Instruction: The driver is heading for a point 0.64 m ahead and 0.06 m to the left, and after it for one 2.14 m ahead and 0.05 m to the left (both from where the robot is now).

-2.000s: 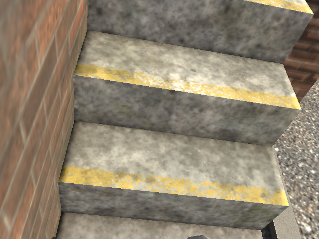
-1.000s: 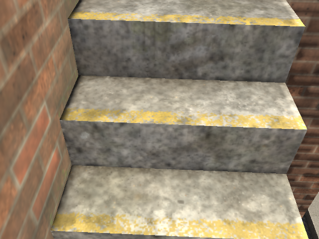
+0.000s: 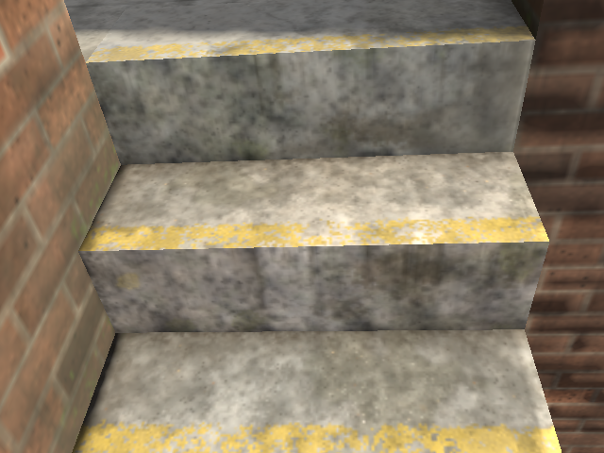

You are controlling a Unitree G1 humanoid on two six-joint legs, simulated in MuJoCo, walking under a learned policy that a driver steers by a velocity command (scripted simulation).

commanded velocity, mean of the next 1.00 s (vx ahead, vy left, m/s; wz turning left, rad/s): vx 0.50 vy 0.00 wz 0.27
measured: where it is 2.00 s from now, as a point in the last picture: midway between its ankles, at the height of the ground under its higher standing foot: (353, 209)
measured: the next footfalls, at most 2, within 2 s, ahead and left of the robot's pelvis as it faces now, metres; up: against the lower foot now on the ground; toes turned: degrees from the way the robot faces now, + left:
right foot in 0.12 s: +0.09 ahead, -0.19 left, +0.21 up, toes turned -4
right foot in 0.28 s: +0.05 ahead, -0.23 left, +0.00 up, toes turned -5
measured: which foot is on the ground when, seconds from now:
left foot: down 0.00-0.26, up 0.28-0.48, down 0.50-0.70, up 0.72-1.00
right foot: up 0.00-0.10, down 0.12-0.16, up 0.18-0.26, down 0.28-0.52, up 0.54-0.74, down 0.76-1.00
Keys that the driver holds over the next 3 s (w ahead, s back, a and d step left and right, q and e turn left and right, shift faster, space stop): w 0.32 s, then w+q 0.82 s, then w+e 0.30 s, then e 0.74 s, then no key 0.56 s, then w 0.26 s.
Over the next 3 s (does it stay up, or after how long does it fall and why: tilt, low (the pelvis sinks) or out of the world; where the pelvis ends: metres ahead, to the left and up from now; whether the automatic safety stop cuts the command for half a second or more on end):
stays up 0.72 -0.04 0.66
